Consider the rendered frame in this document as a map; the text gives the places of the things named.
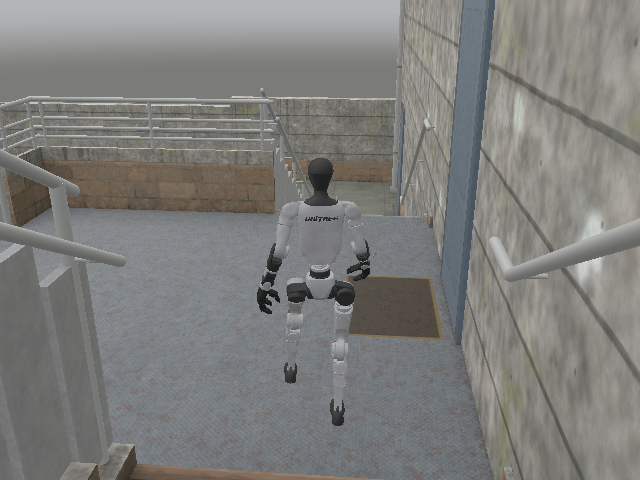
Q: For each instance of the left robot forearm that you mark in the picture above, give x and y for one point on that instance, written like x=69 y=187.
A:
x=271 y=270

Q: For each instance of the robot right upper arm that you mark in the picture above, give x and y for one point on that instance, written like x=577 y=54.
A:
x=352 y=212

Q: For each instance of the robot right hand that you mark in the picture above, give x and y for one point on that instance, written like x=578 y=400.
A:
x=356 y=267

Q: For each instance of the right robot forearm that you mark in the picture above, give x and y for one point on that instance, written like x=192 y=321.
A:
x=363 y=259

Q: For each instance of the robot left hand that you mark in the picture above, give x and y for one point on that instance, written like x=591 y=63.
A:
x=262 y=300

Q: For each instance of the robot head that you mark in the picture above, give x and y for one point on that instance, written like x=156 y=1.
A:
x=320 y=171

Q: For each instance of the robot left upper arm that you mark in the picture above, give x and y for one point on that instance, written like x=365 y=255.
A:
x=287 y=213

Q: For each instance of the humanoid robot torso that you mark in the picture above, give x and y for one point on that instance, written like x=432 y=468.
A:
x=320 y=241

